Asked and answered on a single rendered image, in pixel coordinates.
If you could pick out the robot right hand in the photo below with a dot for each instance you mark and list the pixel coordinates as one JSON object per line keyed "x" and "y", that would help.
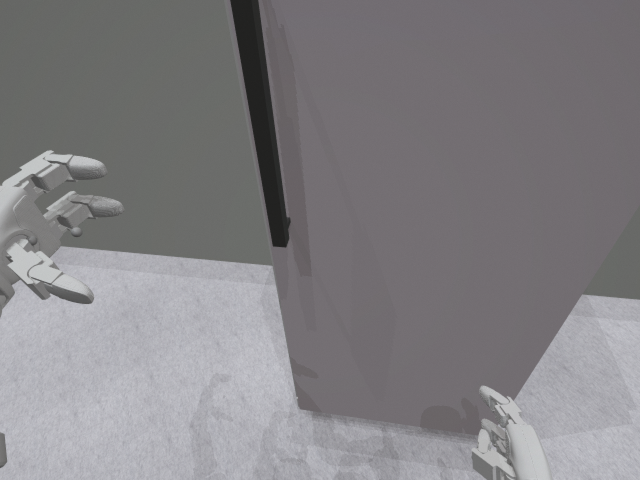
{"x": 520, "y": 454}

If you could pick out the robot left hand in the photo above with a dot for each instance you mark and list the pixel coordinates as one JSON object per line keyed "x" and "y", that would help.
{"x": 21, "y": 218}

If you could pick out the fridge door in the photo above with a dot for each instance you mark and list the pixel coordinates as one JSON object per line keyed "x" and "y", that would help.
{"x": 455, "y": 173}

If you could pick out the handle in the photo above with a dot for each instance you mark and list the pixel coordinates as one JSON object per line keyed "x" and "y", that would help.
{"x": 247, "y": 21}

